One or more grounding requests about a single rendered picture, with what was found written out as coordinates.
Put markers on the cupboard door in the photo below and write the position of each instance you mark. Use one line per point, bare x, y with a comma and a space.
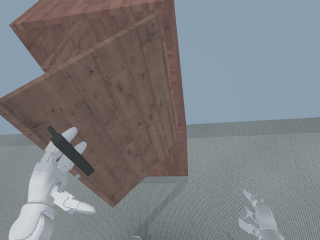
117, 94

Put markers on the robot right forearm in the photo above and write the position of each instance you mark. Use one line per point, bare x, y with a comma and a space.
269, 234

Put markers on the right robot hand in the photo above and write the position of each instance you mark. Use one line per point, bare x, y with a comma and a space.
261, 217

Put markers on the left robot hand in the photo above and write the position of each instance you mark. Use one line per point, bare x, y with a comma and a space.
42, 186

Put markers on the robot left forearm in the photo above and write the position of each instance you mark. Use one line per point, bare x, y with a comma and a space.
35, 222

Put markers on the handle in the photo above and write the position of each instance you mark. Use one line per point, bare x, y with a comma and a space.
68, 150

